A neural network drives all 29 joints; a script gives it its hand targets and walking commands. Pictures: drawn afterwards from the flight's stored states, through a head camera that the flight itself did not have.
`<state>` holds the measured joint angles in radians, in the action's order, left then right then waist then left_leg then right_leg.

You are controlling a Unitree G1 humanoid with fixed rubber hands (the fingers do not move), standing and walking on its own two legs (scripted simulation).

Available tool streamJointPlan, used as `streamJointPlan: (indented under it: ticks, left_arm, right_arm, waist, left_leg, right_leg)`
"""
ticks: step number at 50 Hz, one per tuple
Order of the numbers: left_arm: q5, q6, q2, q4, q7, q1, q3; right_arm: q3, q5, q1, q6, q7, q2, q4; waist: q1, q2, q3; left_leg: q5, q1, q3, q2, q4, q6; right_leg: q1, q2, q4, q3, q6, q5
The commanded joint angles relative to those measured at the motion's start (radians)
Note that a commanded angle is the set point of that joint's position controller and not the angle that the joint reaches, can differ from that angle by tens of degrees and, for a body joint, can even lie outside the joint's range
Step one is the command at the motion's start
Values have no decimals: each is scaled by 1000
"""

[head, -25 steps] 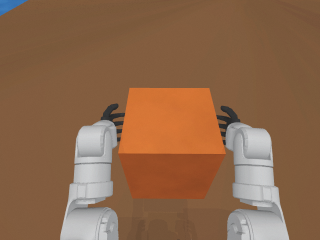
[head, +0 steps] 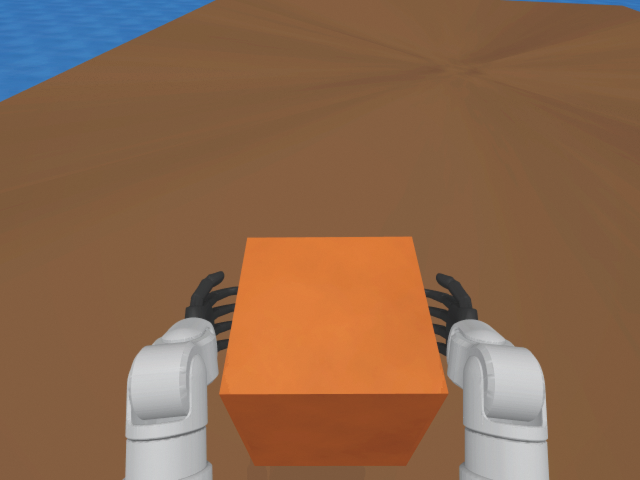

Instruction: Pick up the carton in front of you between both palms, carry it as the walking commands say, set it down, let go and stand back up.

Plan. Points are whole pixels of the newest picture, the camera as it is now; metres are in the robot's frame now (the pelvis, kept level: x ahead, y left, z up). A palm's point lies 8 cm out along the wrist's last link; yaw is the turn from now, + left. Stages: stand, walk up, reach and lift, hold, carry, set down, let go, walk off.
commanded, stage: carry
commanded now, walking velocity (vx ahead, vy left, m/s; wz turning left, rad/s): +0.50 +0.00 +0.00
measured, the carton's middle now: (329, 356) +0.28 +0.00 +0.03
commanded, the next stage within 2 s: none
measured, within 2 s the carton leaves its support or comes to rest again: neither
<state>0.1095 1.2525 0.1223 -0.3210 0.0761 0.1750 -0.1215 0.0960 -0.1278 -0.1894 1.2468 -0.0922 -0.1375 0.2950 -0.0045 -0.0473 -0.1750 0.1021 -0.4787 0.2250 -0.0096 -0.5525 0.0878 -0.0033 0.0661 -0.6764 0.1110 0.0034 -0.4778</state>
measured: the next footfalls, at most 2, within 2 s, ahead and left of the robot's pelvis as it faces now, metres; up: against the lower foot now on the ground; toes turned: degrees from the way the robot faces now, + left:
right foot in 0.48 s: +0.46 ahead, -0.13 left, +0.00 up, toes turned -10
left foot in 0.94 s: +0.77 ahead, +0.10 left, +0.00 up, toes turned +12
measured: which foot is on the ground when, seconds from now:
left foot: down 0.00-0.50, up 0.52-0.92, down 0.94-1.00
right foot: down 0.00-0.00, up 0.02-0.46, down 0.48-0.98, up 1.00-1.00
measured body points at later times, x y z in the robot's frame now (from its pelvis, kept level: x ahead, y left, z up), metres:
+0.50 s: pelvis +0.31 -0.03 +0.01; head +0.27 -0.04 +0.45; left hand +0.58 +0.12 +0.10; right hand +0.58 -0.18 +0.10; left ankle +0.12 +0.08 -0.71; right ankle +0.43 -0.13 -0.72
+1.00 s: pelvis +0.64 +0.01 +0.01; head +0.62 +0.02 +0.46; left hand +0.91 +0.16 +0.09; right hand +0.91 -0.14 +0.10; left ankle +0.74 +0.09 -0.72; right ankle +0.44 -0.12 -0.68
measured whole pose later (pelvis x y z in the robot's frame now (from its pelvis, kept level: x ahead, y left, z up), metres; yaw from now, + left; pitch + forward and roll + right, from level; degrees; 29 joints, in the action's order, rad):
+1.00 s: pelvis +0.64 +0.01 +0.01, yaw +0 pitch +3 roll +1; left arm 0.11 1.22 0.13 -0.38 0.08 0.14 -0.11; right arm 0.08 -0.12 -0.16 1.21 -0.09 -0.13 0.34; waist 0.00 -0.04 -0.12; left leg 0.12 -0.47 0.24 -0.05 -0.55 0.08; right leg 0.07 0.12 -0.72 0.13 -0.04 -0.47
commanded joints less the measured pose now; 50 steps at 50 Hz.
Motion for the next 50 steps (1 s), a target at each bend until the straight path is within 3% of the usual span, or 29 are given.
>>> streamJointPlan:
  ticks: [1,2,3,4,5,7,11,15,19,21,23,24,25,26,27,28,29,30,32,34,38,43,45,47,48,49,50]
  left_arm:
    - [-411,31,831,-29,-249,511,702]
    - [-413,22,868,-13,-252,516,702]
    - [-408,10,900,-9,-254,516,706]
    - [-403,-1,930,-3,-255,513,706]
    - [-398,-13,948,-2,-254,512,712]
    - [-389,-34,972,3,-247,492,728]
    - [-378,-51,961,-24,-232,452,735]
    - [-386,-37,922,-51,-227,433,737]
    - [-394,-14,880,-42,-234,422,728]
    - [-400,-7,872,-38,-239,432,725]
    - [-401,-7,871,-15,-243,413,712]
    - [-398,-9,873,-2,-246,404,703]
    - [-388,-15,870,20,-247,387,694]
    - [-387,-28,888,51,-248,387,686]
    - [-396,-36,920,27,-250,385,693]
    - [-401,-47,959,13,-252,399,701]
    - [-402,-59,988,-3,-254,418,711]
    - [-408,-71,1013,-17,-257,434,724]
    - [-424,-87,1026,-38,-261,434,741]
    - [-432,-96,1015,-55,-268,411,752]
    - [-433,-97,961,-89,-272,369,758]
    - [-416,-65,869,-129,-253,356,738]
    - [-406,-47,838,-124,-245,350,730]
    - [-399,-28,811,-123,-240,365,727]
    - [-395,-19,793,-122,-238,379,722]
    - [-410,-4,802,-142,-238,417,738]
    - [-411,-1,805,-132,-241,426,743]
  right_arm:
    - [-647,412,-441,18,252,-837,2]
    - [-661,421,-463,12,257,-877,8]
    - [-674,428,-486,3,262,-914,15]
    - [-688,439,-511,-7,267,-945,26]
    - [-698,448,-529,-18,271,-963,34]
    - [-701,455,-518,-33,276,-962,37]
    - [-708,459,-476,-43,279,-930,64]
    - [-693,440,-434,-32,271,-881,84]
    - [-676,410,-395,-15,261,-851,56]
    - [-674,404,-394,-10,258,-849,46]
    - [-677,402,-409,-6,257,-852,43]
    - [-681,403,-407,-5,257,-848,39]
    - [-691,412,-436,0,259,-850,61]
    - [-703,424,-462,3,261,-869,67]
    - [-717,430,-475,-9,265,-897,61]
    - [-719,438,-478,-22,269,-925,59]
    - [-725,440,-479,-36,271,-953,58]
    - [-732,441,-469,-50,271,-971,62]
    - [-743,433,-444,-72,266,-1005,65]
    - [-745,416,-402,-89,256,-1006,73]
    - [-743,401,-352,-94,241,-966,105]
    - [-738,415,-367,-57,237,-875,162]
    - [-721,414,-364,-38,240,-841,157]
    - [-697,408,-348,-21,245,-817,126]
    - [-685,405,-341,-14,249,-807,115]
    - [-669,392,-348,-18,250,-792,87]
    - [-666,402,-345,-17,252,-821,70]
  waist:
    - [-18,286,-225]
    - [-19,196,-214]
    - [-10,88,-189]
    - [-2,63,-180]
    - [2,94,-178]
    - [1,145,-166]
    - [-4,162,-130]
    - [-9,161,-83]
    - [-15,173,-33]
    - [-19,194,-22]
    - [5,164,-77]
    - [19,110,-160]
    - [34,-96,-243]
    - [35,-313,-271]
    - [30,-227,-251]
    - [31,-130,-251]
    - [24,-24,-237]
    - [20,7,-215]
    - [21,-51,-208]
    - [20,-75,-184]
    - [21,-70,-114]
    - [24,-110,-41]
    - [23,-111,-31]
    - [0,-54,-104]
    - [-23,23,-171]
    - [-24,304,-264]
    - [-19,373,-242]
  left_leg:
    - [136,700,-760,-402,323,188]
    - [71,629,-665,-375,309,167]
    - [74,531,-570,-352,314,118]
    - [148,448,-491,-324,353,72]
    - [197,392,-415,-300,381,43]
    - [240,346,-329,-278,423,36]
    - [198,401,-256,-266,467,49]
    - [70,473,-185,-236,454,37]
    - [-117,547,-142,-227,388,27]
    - [-192,558,-125,-230,327,11]
    - [-354,484,-42,-192,108,-26]
    - [-293,347,-10,-163,-84,-58]
    - [-95,113,-1,-79,-387,-110]
    - [328,-161,-78,37,-587,-125]
    - [383,-248,-186,-17,-714,-93]
    - [357,-248,-215,-60,-745,-73]
    - [282,-231,-234,-104,-685,-66]
    - [223,-195,-238,-132,-607,-70]
    - [166,-139,-196,-121,-504,-84]
    - [129,-148,-166,-117,-385,-102]
    - [13,-152,-96,-96,-129,-118]
    - [-82,-79,-41,-65,44,-91]
    - [-56,1,-11,-53,82,-72]
    - [22,300,56,14,119,-62]
    - [108,501,-78,-81,130,-49]
    - [253,715,-572,-355,229,96]
    - [102,772,-744,-414,331,145]
  right_leg:
    - [691,-69,-642,-97,3,5]
    - [698,-12,-657,-121,23,31]
    - [675,37,-588,-133,28,92]
    - [632,67,-494,-138,25,147]
    - [587,63,-435,-113,18,183]
    - [561,55,-319,-68,2,215]
    - [620,60,-77,-18,-32,326]
    - [639,45,63,18,-30,441]
    - [612,22,170,58,-5,447]
    - [541,5,211,92,13,418]
    - [290,-57,270,167,24,356]
    - [56,-18,252,114,30,296]
    - [-138,215,344,-297,116,121]
    - [-300,353,452,-614,224,201]
    - [-283,361,432,-551,235,358]
    - [-226,335,405,-461,215,450]
    - [-151,318,416,-384,176,422]
    - [-75,295,451,-320,143,386]
    - [-12,262,500,-219,120,315]
    - [-5,244,539,-158,128,277]
    - [-36,200,538,-55,125,431]
    - [-75,181,496,13,89,571]
    - [-87,181,424,37,71,655]
    - [13,126,166,121,33,758]
    - [159,101,-46,122,4,604]
    - [453,-13,-365,100,-40,356]
    - [655,-81,-518,-6,-36,-5]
